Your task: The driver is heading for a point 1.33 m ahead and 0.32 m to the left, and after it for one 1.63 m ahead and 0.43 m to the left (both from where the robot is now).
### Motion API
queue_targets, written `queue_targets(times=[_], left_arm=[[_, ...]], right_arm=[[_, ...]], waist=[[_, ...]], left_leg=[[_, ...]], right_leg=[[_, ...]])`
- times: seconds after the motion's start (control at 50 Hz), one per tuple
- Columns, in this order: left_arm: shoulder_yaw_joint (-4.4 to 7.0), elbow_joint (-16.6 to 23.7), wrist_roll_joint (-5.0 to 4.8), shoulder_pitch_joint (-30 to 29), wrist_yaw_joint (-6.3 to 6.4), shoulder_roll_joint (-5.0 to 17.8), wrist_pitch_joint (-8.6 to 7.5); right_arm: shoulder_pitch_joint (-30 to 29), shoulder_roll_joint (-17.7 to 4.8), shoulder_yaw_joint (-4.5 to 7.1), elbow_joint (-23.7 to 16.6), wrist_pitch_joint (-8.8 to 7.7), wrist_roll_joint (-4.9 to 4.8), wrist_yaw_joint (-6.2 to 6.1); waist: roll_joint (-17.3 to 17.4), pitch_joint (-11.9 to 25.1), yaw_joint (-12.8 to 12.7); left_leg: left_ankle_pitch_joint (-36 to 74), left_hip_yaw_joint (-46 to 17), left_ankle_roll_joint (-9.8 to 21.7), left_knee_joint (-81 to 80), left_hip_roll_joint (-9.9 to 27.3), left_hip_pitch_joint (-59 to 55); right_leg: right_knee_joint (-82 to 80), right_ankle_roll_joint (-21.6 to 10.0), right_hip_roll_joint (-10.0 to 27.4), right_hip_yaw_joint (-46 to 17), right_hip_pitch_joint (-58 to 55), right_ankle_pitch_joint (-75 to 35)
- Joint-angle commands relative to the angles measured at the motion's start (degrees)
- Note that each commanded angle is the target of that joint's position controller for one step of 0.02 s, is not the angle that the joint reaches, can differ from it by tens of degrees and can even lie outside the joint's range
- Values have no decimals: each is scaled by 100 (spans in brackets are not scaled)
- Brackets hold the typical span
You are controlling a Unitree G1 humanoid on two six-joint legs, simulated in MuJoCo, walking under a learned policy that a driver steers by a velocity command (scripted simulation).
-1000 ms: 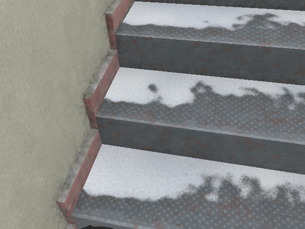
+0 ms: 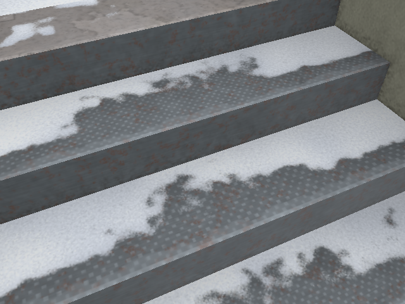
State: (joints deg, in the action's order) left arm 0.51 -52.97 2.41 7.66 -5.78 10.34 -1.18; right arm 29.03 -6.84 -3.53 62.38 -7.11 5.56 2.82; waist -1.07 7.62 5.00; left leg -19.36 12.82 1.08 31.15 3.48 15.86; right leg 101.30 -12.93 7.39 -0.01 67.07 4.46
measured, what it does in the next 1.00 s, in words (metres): climbs, turning left: right foot, then left foot 0.16 m higher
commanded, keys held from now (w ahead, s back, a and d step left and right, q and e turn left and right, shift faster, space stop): w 0.26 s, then w+q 0.74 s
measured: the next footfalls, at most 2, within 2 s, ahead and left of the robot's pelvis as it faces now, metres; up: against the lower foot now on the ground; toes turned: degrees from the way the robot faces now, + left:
right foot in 0.22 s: +0.21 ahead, -0.19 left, +0.00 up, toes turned -8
left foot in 0.60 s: +0.42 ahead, +0.02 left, +0.16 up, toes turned -1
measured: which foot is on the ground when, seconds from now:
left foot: down 0.00-0.22, up 0.24-0.58, down 0.60-1.00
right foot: up 0.00-0.20, down 0.22-0.62, up 0.64-1.00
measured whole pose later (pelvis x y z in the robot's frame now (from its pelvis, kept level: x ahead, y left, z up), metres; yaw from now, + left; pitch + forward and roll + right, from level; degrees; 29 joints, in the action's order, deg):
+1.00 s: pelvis +0.50 -0.06 +0.17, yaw +16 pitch +7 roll -2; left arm -4.2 -41.3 3.6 -4.1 -1.6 6.8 0.0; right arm 39.7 -2.8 -3.8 66.5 -6.1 3.7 4.5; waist 2.3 9.2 8.1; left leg -23.9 -15.4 4.2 30.3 -6.3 11.1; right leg 98.0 -7.1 3.4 1.4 75.3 21.1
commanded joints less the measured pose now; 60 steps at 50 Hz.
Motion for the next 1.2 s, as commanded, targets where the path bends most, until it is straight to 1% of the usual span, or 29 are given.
queue_targets(times=[0.02, 0.1, 0.2, 0.24, 0.26, 0.28, 0.3, 0.32, 0.36, 0.4, 0.46, 0.5, 0.56, 0.6, 0.62, 0.64, 0.66, 0.68, 0.76, 0.82, 0.94, 1.0, 1.06, 1.08, 1.1, 1.12, 1.14, 1.16, 1.2], left_arm=[[-112, 601, 67, -984, 111, 81, -68], [-77, 876, 151, -1527, 96, 105, 17], [317, 961, -119, -284, 166, 664, -99], [757, 316, 53, 1933, 501, 1666, -143], [919, -102, 193, 3283, 508, 2065, -130], [708, 296, 101, 2629, 639, 1448, -206], [616, 346, 129, 2043, 674, 1221, -205], [654, -632, 110, 3335, 475, 958, -102], [328, -836, 350, 2656, 82, 181, 8], [113, -938, 468, 1553, 64, -5, -17], [187, -112, 637, -1029, 46, 1020, -185], [323, -124, 430, -837, 84, 1623, -324], [556, -202, -29, 403, 78, 2334, -411], [584, -322, 333, 1091, -118, 1904, -109], [548, -270, 853, 1889, -288, 1413, 85], [422, -22, 1016, 1757, -451, 916, 243], [408, -55, 475, 1393, -516, 877, 314], [366, 290, 128, 556, -234, 631, 274], [-59, 998, 268, -453, 419, 161, -12], [-149, 1157, 25, -748, 422, 202, -115], [-346, 1793, 117, -2424, 428, 89, -132], [-511, 2552, 148, -3806, 414, -286, 104], [-209, 2086, 5, -2197, 222, 403, 137], [3, 1686, -55, -877, 318, 771, 53], [32, 1210, -19, 618, 373, 835, -18], [75, 888, 137, 1725, 405, 1026, 9], [120, 545, 257, 1636, 494, 1194, -162], [137, 392, 63, 731, 474, 1071, -285], [-215, 19, 20, 302, 477, -523, -264]], right_arm=[[563, -442, 7, -29, 47, 85, -81], [-799, -775, 91, -887, 9, -245, 77], [-745, -1484, 659, -1000, 203, -233, 198], [1445, -5, 394, -547, 217, 53, 411], [543, -112, 435, -895, 163, -199, 544], [-1698, -669, 649, -1346, 120, -1089, -160], [-2469, -274, 561, -1813, 37, -1016, -384], [-1203, 242, 399, -1342, 100, -492, 99], [-1599, 310, 256, -1814, 205, -376, 355], [-1766, 537, -55, -2471, 447, -434, 343], [-2290, -687, 196, -3153, 781, -592, 366], [-2249, -827, 200, -3164, 865, -622, 601], [-1585, -907, 133, -2928, 1094, -537, 523], [-740, -1006, 233, -2686, 1152, -577, 267], [-66, -1489, 456, -2238, 1197, -529, 40], [609, -1723, 509, -1812, 1144, -435, -15], [1038, -1230, 391, -1680, 980, -271, 180], [1293, -979, 414, -1154, 719, -376, 216], [217, -211, 141, -180, 261, -219, 288], [-173, -346, 141, -290, 102, -214, 166], [1459, -279, 28, 384, -26, 24, 82], [474, -506, 178, -143, -7, -405, 230], [295, -1593, 614, -373, -159, -629, 335], [115, -1576, 732, -431, -186, -379, 376], [755, -465, 508, -446, -180, -7, 438], [605, -295, 542, -200, -39, -34, 540], [-298, -591, 675, -246, 17, -258, 598], [-388, -542, 704, -170, 54, -412, 480], [-1038, -270, 563, -511, 147, -313, 243]], waist=[[320, -424, 210], [610, -767, -100], [261, -663, -758], [-824, 1758, -544], [-1098, 1483, -1302], [-141, 102, -1807], [-561, -241, -1613], [-2097, -406, -1411], [-276, -835, -844], [-77, -803, -129], [-2, -471, 947], [-197, -335, 1193], [-866, 252, 669], [-1332, 500, 480], [-183, 1159, 29], [1182, 1520, 4], [1187, 978, 420], [1188, -307, 378], [147, -135, -585], [290, -362, -667], [327, -590, 119], [652, -838, 39], [1118, 39, -836], [904, 866, -1119], [-844, 2704, -1113], [-1943, 2341, -1624], [-1232, 159, -1601], [-836, -619, -992], [571, -92, -562]], left_leg=[[-200, -1599, 1081, -1507, 1613, -1732], [480, -718, 1168, -2446, 1177, 803], [5128, -647, 1113, -294, 1304, -2097], [2370, -502, 301, 2400, 539, 554], [-1040, -519, -57, 4253, -555, 2622], [-646, -834, -107, 6254, -291, 3910], [-400, -1109, 22, 7706, -192, 4376], [-777, -1426, 660, 10166, -216, 5114], [-971, -1974, 1492, 11324, -385, 6582], [-868, -2115, 1892, 10703, -201, 7123], [1289, -1195, 1404, 7412, 59, 3183], [1813, -642, 987, 7653, -365, 2222], [-69, -304, 576, 4164, -762, 3270], [211, -464, 620, 2182, -1434, 2506], [2297, -1979, 1256, 2094, -1512, 882], [2171, -4622, 2458, 406, -525, -565], [-1314, -6057, 2110, -653, 58, -309], [-2115, -5989, 1672, -731, 202, -39], [458, -4182, 1183, -123, -163, 225], [415, -3605, 965, -751, -427, 1413], [175, -4474, 1195, -826, -72, -307], [914, -4581, 1454, -2515, 405, 2125], [9463, -3603, 1252, -1195, 564, 250], [9836, -3414, 959, 370, 287, -93], [6843, -3475, 852, 2392, -415, 1742], [1364, -3561, 627, 5453, -1360, 3477], [2001, -3373, 745, 7332, -931, 4830], [2365, -2858, 736, 7710, -624, 4754], [2325, -2650, 1206, 8304, -412, 4604]], right_leg=[[-475, -9, 517, -145, 1530, 380], [-3559, 637, 341, 599, -2885, -72], [-7881, 745, -829, 949, -4269, -820], [-6039, -655, 412, -339, -9279, -5322], [-7406, -1532, 1533, -2433, -10408, -5772], [-7881, -640, 1883, -2292, -9087, -4779], [-8126, -354, 1705, -2003, -8249, -3393], [-7981, -592, 1705, -1888, -7897, -3109], [-7974, -408, 1778, -1395, -6815, -1883], [-8589, -22, 1544, -697, -5836, 179], [-10446, 196, 465, 1067, -2236, 1099], [-10260, -190, 621, 1300, -2399, -3769], [-8650, -134, 1133, 1140, -6822, -9417], [-6772, -616, 1217, 1031, -7781, -10397], [-4944, -478, 758, 903, -6083, -8777], [-3034, 77, -130, 552, -3659, -2383], [-1110, 160, -833, -979, -2028, -789], [196, 85, -1012, -1193, -524, -644], [1489, 76, -745, -809, 691, -41], [1164, 313, -475, -122, 106, 489], [555, 462, -435, -60, 1759, 1361], [-2335, 814, -249, 623, -1431, 2374], [-3399, 941, -1227, 1206, -3192, 1425], [-4449, 660, -1175, 237, -4548, 1101], [-5540, -617, 100, -2517, -7450, 557], [-7548, -1308, 1371, -5583, -7590, 3420], [-7977, -552, 1131, -5584, -5937, 5927], [-7726, -479, 1183, -4597, -4652, 5198], [-7539, -309, 1322, -2911, -4370, 2589]])
Keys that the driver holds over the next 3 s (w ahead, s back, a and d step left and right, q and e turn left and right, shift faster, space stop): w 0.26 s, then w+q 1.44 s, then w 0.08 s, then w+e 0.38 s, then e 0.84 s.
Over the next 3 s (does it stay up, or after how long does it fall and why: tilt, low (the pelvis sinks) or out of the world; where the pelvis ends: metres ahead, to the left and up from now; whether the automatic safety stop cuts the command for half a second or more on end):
stays up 1.27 0.38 0.66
